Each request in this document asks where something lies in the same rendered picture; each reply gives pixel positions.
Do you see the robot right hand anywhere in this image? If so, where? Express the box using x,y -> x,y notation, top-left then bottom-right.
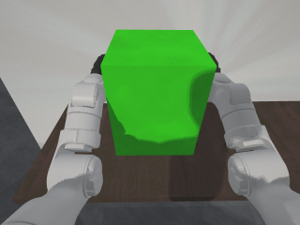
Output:
209,52 -> 221,73

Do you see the robot left forearm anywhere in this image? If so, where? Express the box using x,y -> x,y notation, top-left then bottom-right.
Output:
47,73 -> 107,189

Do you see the robot left upper arm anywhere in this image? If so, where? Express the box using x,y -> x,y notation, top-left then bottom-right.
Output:
1,154 -> 103,225

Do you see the robot right upper arm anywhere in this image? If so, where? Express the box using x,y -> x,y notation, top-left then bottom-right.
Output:
228,149 -> 300,225

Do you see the carton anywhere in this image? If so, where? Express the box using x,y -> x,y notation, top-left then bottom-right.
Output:
100,29 -> 217,156

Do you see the robot left hand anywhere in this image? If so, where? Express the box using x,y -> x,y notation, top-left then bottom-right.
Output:
90,53 -> 105,75

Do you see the table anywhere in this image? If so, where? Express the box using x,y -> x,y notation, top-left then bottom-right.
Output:
12,100 -> 300,204

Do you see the robot right forearm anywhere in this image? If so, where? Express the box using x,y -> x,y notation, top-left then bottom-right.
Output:
208,72 -> 290,185

